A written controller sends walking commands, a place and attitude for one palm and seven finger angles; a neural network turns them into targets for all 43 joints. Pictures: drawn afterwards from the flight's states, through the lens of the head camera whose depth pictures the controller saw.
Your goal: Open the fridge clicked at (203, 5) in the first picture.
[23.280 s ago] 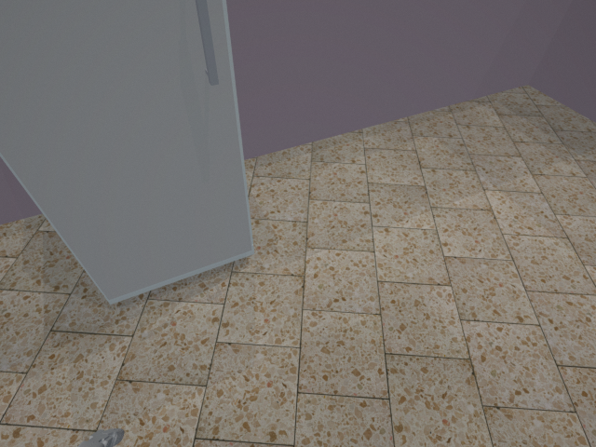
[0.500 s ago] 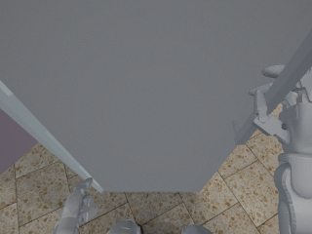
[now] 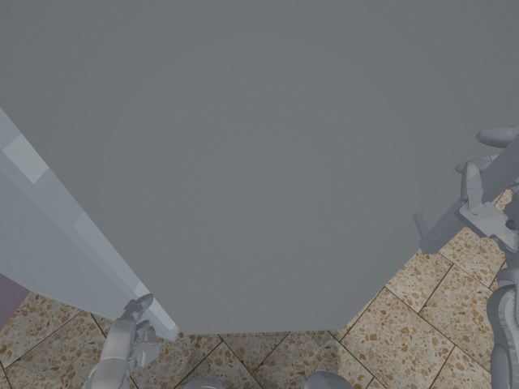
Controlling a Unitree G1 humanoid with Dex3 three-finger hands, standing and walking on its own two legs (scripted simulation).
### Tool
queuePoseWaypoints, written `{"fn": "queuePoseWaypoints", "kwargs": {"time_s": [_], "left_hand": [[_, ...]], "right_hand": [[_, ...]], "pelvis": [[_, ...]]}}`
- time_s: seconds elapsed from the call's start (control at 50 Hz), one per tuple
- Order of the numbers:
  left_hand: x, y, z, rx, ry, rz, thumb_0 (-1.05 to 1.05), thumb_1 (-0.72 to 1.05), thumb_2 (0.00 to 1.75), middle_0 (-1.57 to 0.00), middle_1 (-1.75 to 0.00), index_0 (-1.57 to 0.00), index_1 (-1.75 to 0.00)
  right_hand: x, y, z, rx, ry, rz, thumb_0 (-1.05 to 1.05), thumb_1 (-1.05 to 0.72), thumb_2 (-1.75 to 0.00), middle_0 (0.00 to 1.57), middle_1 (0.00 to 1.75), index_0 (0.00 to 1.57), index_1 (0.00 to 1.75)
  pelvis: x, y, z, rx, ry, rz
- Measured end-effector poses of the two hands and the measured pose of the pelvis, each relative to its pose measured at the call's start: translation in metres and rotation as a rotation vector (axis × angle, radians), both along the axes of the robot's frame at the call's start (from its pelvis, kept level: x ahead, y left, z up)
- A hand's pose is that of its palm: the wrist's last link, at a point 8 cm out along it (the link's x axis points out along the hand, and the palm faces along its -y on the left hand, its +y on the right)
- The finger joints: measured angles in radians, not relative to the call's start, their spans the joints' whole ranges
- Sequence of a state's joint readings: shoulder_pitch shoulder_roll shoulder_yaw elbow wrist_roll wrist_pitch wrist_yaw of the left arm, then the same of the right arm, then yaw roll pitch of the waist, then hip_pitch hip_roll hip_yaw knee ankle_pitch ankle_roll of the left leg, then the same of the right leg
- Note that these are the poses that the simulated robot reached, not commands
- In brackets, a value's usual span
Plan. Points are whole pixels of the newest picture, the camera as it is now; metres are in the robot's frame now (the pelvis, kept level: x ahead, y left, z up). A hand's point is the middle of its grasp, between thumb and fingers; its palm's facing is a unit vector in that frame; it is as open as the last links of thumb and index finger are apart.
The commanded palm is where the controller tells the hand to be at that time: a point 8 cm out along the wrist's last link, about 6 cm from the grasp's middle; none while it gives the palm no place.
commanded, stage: stop walking and hold the door back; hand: right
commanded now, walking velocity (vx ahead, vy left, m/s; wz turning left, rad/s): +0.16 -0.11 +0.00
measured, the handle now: (485, 164) +0.34 -0.20 +0.22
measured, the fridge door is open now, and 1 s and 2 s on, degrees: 71 71 70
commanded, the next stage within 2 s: loosen the grip on the handle in 1.56 s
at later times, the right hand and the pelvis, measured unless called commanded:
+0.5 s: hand (473, 205) +0.29 -0.18 +0.21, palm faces +0.31 +0.92 -0.24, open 5.4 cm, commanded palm +0.28 -0.24 +0.18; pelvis -0.09 +0.04 +0.00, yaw -10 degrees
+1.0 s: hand (465, 191) +0.31 -0.17 +0.21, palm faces +0.22 +0.96 -0.18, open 5.1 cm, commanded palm +0.27 -0.24 +0.18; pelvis -0.12 +0.02 +0.00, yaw -6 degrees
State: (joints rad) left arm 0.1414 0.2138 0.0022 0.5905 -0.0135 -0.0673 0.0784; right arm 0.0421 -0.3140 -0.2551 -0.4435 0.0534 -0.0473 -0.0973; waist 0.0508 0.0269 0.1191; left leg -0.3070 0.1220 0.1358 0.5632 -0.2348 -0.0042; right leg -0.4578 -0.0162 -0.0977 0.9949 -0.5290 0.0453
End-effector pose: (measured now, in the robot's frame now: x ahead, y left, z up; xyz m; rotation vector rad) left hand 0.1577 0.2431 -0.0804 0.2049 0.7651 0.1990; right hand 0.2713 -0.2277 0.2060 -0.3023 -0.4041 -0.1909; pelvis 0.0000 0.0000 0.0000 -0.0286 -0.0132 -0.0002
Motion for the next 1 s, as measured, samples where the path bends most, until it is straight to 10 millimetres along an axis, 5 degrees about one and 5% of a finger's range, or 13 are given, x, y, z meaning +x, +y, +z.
{"fn": "queuePoseWaypoints", "kwargs": {"time_s": [0.16,0.28,0.36,0.5,0.6,0.72,0.86,1.0], "left_hand": [[0.000,-0.008,-0.005,0.036,0.007,-0.147,0.02,0.91,0.90,-0.20,-0.30,-0.19,-0.30],[-0.006,-0.036,-0.012,-0.078,-0.006,-0.290,0.02,0.90,0.89,-0.20,-0.30,-0.20,-0.30],[-0.014,-0.033,-0.021,-0.091,-0.001,-0.324,0.01,0.90,0.89,-0.20,-0.30,-0.20,-0.30],[-0.063,0.006,-0.017,-0.027,0.061,-0.221,0.01,0.90,0.89,-0.21,-0.30,-0.20,-0.30],[-0.109,0.036,-0.026,0.043,0.117,-0.126,0.01,0.90,0.89,-0.20,-0.30,-0.20,-0.30],[-0.161,0.047,-0.045,0.016,0.235,-0.067,0.01,0.91,0.89,-0.20,-0.30,-0.20,-0.30],[-0.188,0.047,-0.050,-0.010,0.249,-0.005,0.02,0.91,0.89,-0.20,-0.30,-0.20,-0.30],[-0.190,0.034,-0.035,0.022,0.189,-0.004,0.01,0.90,0.89,-0.20,-0.30,-0.20,-0.30]], "right_hand": [[-0.027,0.002,-0.006,0.089,-0.082,-0.025,-0.07,-0.65,-0.81,0.47,1.49,0.36,1.35],[-0.029,0.007,0.003,0.079,0.023,-0.102,-0.05,-0.67,-0.83,0.47,1.49,0.40,1.37],[-0.026,0.009,0.005,0.071,0.082,-0.135,-0.07,-0.68,-0.83,0.47,1.46,0.40,1.39],[-0.014,0.007,0.011,0.071,0.192,-0.128,-0.09,-0.67,-0.81,0.47,1.44,0.42,1.39],[-0.003,0.007,0.010,0.096,0.193,-0.088,-0.07,-0.69,-0.81,0.46,1.42,0.44,1.40],[0.006,0.007,0.010,0.098,0.206,-0.097,-0.08,-0.69,-0.81,0.46,1.41,0.45,1.40],[0.008,0.008,0.008,0.103,0.221,-0.094,-0.09,-0.71,-0.80,0.45,1.41,0.45,1.40],[0.009,0.006,0.007,0.119,0.203,-0.027,-0.08,-0.72,-0.79,0.45,1.41,0.44,1.40]], "pelvis": [[-0.029,0.010,-0.011,0.028,-0.016,-0.091],[-0.053,0.035,-0.007,0.039,-0.049,-0.148],[-0.072,0.048,-0.012,0.005,-0.045,-0.165],[-0.090,0.043,0.005,-0.036,-0.009,-0.174],[-0.103,0.032,-0.002,-0.004,-0.013,-0.168],[-0.103,0.040,-0.007,0.001,-0.029,-0.151],[-0.115,0.036,-0.004,0.009,-0.040,-0.133],[-0.119,0.016,-0.001,0.014,-0.019,-0.096]]}}
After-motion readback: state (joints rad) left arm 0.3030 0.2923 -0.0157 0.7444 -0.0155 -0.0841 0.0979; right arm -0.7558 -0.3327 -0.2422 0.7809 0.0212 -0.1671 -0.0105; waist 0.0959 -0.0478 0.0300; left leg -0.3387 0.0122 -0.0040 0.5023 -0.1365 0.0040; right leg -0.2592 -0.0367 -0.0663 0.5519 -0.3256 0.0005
